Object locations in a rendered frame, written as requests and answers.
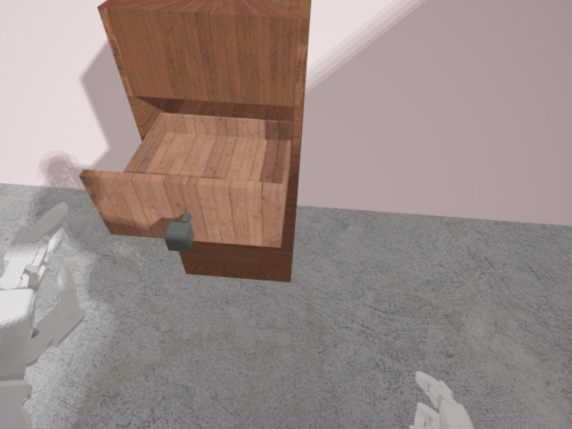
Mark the handle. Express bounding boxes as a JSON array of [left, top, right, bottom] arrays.
[[164, 213, 194, 252]]

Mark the right robot hand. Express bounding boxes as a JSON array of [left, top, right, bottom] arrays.
[[409, 371, 475, 429]]

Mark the left robot hand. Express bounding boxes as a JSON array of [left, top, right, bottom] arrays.
[[0, 202, 87, 381]]

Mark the left robot forearm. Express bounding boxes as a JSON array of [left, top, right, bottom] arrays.
[[0, 380, 32, 429]]

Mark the cabinet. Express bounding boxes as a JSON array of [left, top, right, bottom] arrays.
[[97, 0, 311, 282]]

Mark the drawer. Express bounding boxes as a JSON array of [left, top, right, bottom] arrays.
[[79, 113, 293, 248]]

